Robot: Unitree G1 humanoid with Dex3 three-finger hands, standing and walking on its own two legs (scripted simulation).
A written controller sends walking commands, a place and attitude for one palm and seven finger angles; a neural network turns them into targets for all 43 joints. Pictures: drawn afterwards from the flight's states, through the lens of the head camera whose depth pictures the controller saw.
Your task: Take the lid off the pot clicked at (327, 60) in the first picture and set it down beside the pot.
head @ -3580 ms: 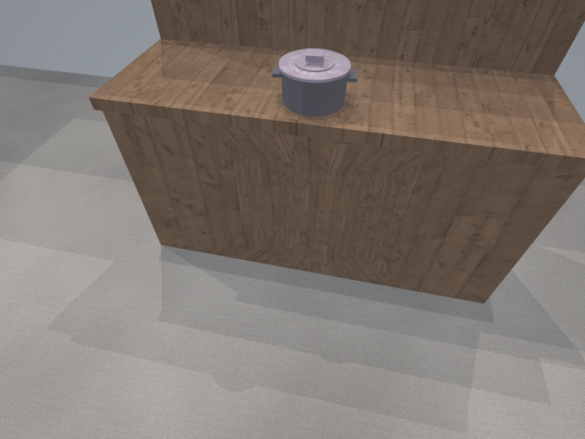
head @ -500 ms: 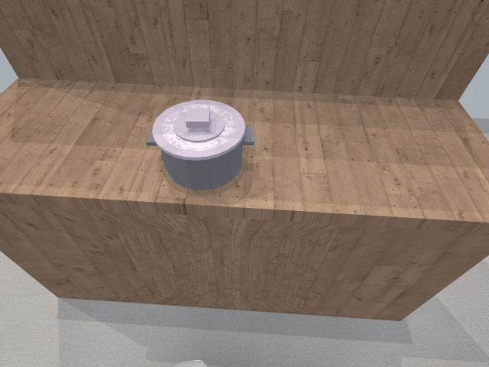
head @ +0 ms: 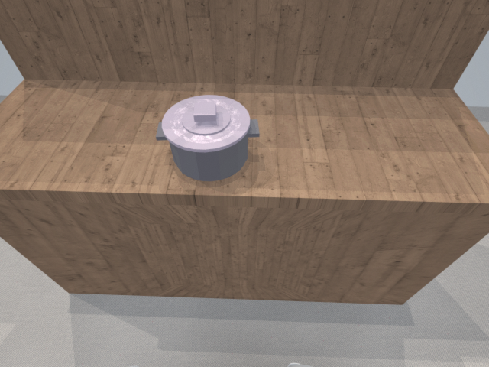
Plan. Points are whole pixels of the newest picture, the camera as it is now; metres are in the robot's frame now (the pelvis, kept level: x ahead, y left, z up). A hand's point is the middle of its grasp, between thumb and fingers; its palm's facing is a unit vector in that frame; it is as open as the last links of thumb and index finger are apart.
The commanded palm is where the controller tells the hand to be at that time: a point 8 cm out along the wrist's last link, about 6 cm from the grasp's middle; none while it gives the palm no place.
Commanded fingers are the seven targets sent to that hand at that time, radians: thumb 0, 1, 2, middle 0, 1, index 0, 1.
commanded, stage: come to a stop and stand still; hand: left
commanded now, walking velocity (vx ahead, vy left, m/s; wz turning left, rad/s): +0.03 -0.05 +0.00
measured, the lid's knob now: (205, 111) +0.59 +0.10 +0.09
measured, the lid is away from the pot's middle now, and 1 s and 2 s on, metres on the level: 0.00 0.00 0.00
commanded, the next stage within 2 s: look again from close up in 0.62 s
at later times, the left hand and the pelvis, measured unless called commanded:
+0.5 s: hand out of the picture +0.07 +0.20 -0.18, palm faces +0.05 -0.98 -0.20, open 7.3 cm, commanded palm none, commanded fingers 0.00 0.90 0.90 -0.20 -0.30 -0.20 -0.30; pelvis +0.05 +0.02 +0.00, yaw +0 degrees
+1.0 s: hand out of the picture +0.04 +0.18 -0.18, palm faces +0.04 -0.98 -0.18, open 7.3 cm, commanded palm none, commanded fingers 0.00 0.90 0.90 -0.20 -0.30 -0.20 -0.30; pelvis +0.04 +0.02 +0.00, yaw +0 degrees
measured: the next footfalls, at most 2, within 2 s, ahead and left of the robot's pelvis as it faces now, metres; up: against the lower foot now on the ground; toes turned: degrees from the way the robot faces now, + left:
right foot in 0.06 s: +0.10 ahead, -0.12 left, +0.00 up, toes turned -2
